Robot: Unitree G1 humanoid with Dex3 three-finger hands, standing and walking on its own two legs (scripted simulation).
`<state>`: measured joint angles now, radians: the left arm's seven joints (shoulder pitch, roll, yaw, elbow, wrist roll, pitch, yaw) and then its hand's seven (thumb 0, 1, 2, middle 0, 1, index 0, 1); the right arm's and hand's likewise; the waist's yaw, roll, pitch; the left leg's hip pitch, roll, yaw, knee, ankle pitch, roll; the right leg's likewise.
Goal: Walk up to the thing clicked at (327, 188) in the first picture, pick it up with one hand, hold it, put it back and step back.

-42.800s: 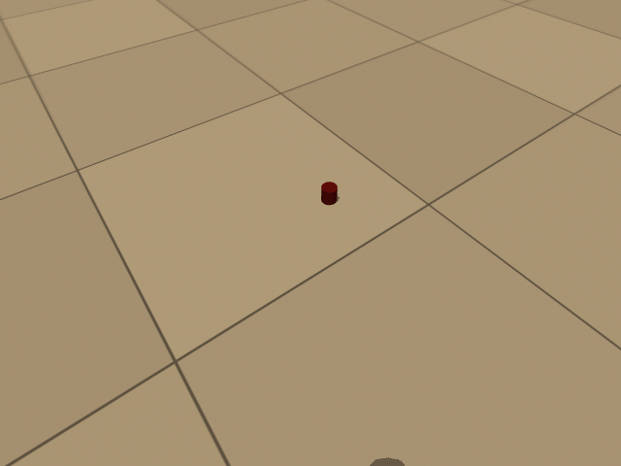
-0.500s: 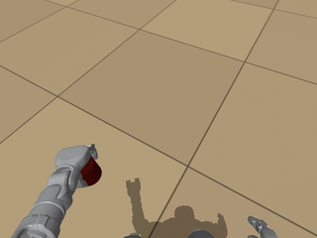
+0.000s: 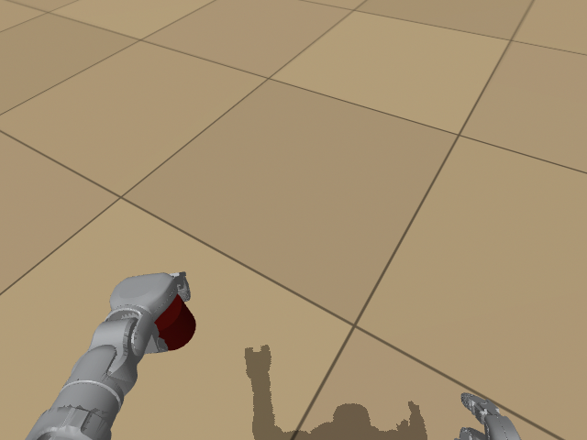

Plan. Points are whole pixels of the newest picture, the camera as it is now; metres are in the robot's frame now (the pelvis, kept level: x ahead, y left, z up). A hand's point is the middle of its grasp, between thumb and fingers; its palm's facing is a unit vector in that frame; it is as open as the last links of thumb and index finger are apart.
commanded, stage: hold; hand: left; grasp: from above
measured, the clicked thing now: (166, 319) +0.32 +0.23 -0.07
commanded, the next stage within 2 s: crouch in 1.32 s
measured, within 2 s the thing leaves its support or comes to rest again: neither
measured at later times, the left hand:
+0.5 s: hand (158, 331) +0.28 +0.22 -0.02, palm faces -0.44 -0.06 -0.90, open 10.1 cm
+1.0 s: hand (155, 329) +0.28 +0.22 -0.01, palm faces -0.44 -0.06 -0.89, open 10.1 cm
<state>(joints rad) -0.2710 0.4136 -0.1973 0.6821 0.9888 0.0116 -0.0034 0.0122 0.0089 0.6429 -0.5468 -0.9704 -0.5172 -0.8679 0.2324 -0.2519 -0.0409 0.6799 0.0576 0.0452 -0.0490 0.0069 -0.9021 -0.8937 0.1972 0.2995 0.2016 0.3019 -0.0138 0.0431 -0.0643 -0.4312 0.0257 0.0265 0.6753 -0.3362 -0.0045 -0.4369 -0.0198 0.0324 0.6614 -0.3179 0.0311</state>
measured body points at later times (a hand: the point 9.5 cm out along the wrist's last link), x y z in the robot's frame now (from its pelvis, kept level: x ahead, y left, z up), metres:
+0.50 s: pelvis -0.02 -0.01 +0.01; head -0.01 -0.03 +0.46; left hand +0.30 +0.22 +0.03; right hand +0.13 -0.26 -0.11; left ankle +0.00 +0.12 -0.72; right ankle +0.01 -0.14 -0.72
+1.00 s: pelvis -0.01 -0.01 +0.01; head +0.00 -0.03 +0.46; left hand +0.30 +0.22 +0.04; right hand +0.15 -0.25 -0.10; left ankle +0.00 +0.12 -0.72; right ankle +0.01 -0.14 -0.72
